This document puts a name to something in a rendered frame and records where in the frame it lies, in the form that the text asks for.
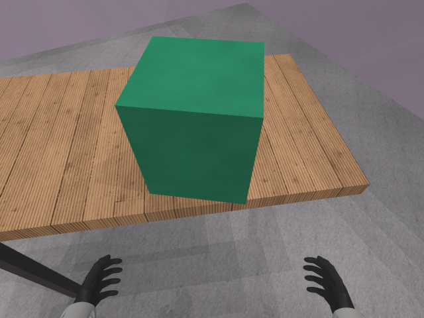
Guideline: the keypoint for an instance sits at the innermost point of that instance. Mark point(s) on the robot left hand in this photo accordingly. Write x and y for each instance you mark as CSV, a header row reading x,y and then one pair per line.
x,y
93,284

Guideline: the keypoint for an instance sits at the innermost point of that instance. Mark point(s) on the carton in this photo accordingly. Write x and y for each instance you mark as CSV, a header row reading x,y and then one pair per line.
x,y
193,111

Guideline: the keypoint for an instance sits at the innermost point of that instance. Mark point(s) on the robot right hand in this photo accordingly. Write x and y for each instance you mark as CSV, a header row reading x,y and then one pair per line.
x,y
335,292

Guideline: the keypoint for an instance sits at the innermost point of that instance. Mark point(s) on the table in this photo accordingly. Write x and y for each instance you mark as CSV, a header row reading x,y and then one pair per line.
x,y
66,164

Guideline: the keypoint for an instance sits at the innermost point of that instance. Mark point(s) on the robot left forearm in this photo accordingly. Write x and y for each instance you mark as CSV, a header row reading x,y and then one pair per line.
x,y
79,310

